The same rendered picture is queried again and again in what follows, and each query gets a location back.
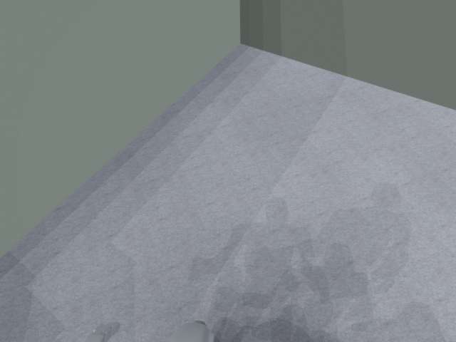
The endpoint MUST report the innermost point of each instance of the robot left hand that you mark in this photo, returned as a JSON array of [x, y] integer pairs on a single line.
[[103, 332]]

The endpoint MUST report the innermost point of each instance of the robot left shin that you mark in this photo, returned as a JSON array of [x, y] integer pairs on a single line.
[[199, 321]]

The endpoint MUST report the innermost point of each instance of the left robot thigh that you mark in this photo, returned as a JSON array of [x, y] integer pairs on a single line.
[[192, 332]]

